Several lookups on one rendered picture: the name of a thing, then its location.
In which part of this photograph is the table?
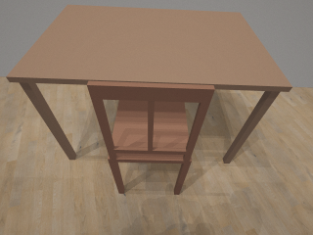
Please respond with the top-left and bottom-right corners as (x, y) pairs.
(6, 4), (292, 164)

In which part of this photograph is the chair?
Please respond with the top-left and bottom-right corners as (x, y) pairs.
(87, 80), (215, 195)

